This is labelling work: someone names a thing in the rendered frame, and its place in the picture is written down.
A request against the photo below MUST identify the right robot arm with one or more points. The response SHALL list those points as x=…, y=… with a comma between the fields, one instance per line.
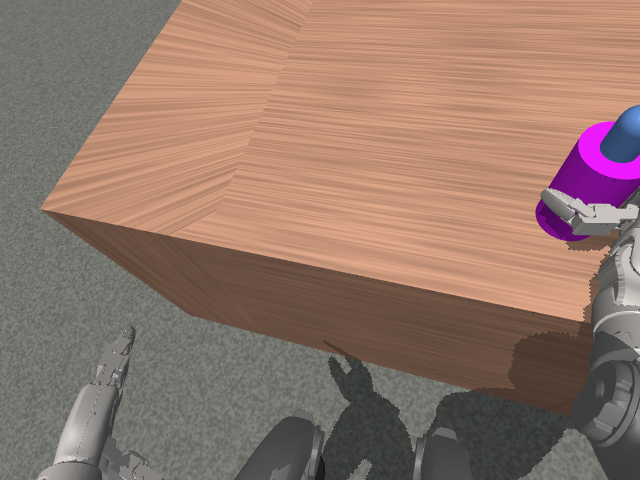
x=607, y=409

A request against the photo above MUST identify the left robot hand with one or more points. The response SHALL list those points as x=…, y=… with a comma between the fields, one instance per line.
x=86, y=436

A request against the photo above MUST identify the right robot hand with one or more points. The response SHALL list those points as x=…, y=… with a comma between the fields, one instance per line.
x=594, y=218

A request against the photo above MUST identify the bottle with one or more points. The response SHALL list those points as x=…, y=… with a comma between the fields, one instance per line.
x=603, y=167

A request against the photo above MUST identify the left robot arm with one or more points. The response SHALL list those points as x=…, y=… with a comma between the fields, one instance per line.
x=73, y=470

